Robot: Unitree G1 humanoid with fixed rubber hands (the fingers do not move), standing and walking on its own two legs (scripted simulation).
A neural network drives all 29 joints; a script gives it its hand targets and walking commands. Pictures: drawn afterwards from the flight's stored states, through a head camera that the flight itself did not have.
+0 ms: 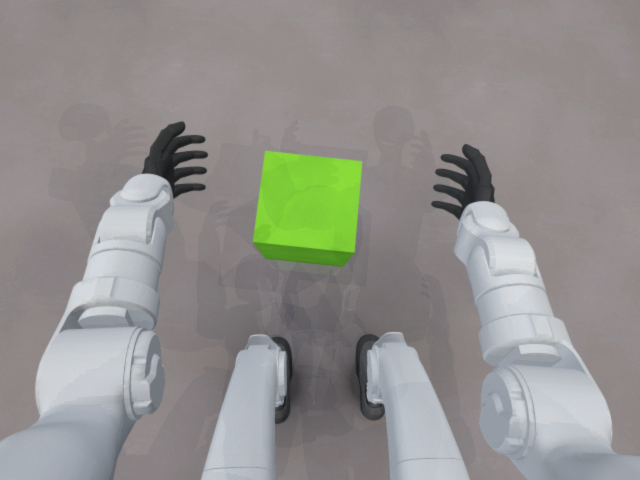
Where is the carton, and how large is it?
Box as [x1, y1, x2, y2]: [253, 151, 361, 266]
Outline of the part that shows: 265,151 253,242 265,258 342,266 354,252 361,161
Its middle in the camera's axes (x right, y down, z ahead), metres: -0.02 -0.06 +0.94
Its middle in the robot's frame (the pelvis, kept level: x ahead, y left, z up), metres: +0.52 +0.02 -0.54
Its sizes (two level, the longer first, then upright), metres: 0.210 0.200 0.250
